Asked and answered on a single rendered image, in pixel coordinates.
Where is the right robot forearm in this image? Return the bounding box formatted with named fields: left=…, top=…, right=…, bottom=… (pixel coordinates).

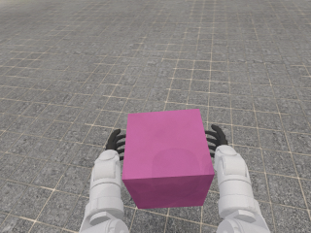
left=214, top=145, right=271, bottom=233

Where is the left robot hand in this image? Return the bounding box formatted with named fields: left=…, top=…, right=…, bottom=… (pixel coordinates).
left=105, top=129, right=126, bottom=161

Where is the right robot hand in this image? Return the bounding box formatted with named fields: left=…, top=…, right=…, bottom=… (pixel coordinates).
left=204, top=124, right=228, bottom=158

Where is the right robot upper arm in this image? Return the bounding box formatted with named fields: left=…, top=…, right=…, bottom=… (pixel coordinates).
left=216, top=217, right=269, bottom=233

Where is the carton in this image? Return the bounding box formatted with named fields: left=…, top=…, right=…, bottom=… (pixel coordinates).
left=121, top=109, right=215, bottom=210

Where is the left robot upper arm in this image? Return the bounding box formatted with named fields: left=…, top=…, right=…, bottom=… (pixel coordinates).
left=81, top=218, right=129, bottom=233

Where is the left robot forearm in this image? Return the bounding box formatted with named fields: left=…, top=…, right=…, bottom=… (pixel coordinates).
left=79, top=150, right=124, bottom=233

